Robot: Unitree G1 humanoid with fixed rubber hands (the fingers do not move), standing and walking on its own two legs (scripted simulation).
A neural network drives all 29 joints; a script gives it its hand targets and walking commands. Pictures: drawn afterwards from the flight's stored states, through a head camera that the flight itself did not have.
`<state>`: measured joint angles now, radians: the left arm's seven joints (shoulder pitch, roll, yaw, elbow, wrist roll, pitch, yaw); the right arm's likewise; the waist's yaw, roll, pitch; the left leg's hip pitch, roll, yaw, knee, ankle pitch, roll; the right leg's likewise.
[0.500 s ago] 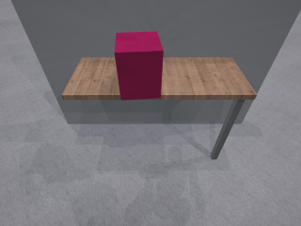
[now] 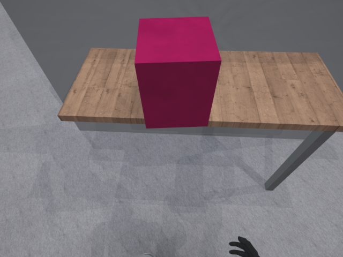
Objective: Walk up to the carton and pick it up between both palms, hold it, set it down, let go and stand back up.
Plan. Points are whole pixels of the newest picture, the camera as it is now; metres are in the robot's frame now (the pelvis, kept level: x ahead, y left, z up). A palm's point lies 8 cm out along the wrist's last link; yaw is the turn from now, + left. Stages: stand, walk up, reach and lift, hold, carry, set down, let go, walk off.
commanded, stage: walk up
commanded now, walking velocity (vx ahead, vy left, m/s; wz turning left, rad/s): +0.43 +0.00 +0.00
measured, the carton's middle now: (175, 75) +0.62 +0.02 +0.04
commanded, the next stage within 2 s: none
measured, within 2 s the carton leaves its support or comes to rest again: neither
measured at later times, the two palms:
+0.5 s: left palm (105, 207) +0.27 +0.20 -0.12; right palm out of the picture +0.08 -0.20 -0.12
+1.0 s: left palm out of the picture +0.14 +0.19 -0.12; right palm out of the picture +0.13 -0.24 -0.12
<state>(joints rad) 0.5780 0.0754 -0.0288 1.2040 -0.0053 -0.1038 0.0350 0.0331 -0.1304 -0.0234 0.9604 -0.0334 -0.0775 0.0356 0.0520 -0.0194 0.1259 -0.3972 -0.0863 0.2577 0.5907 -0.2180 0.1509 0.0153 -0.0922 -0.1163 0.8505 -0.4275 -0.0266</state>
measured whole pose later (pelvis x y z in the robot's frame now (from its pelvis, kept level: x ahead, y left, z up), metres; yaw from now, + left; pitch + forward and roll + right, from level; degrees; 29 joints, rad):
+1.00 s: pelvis +0.16 -0.03 +0.03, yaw +1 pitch +0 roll +1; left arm 0.31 0.15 0.02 1.11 0.00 0.03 0.04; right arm 0.36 -0.12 -0.02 1.10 -0.02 0.06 -0.04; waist 0.02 -0.02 -0.05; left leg -0.15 -0.02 0.08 0.60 -0.46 0.03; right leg -0.32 0.03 -0.13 0.27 -0.02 -0.10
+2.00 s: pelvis +0.20 +0.01 +0.02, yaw +1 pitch -2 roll -1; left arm 0.38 0.12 0.01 1.12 0.00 -0.01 0.04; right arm 0.18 -0.14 -0.04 1.04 -0.01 -0.03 -0.02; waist 0.03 -0.03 0.11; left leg -0.33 0.04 0.12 0.53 -0.17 0.05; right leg -0.16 -0.09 -0.08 0.76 -0.53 0.02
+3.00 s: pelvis +0.20 +0.03 +0.03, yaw +2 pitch +0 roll -1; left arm 0.34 0.14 0.02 1.13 0.01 -0.01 0.02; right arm 0.36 -0.07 0.02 1.14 -0.02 -0.05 -0.05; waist -0.01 -0.01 0.03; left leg -0.08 0.02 0.09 0.41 -0.34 0.02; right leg -0.31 -0.04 -0.10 0.64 -0.38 0.00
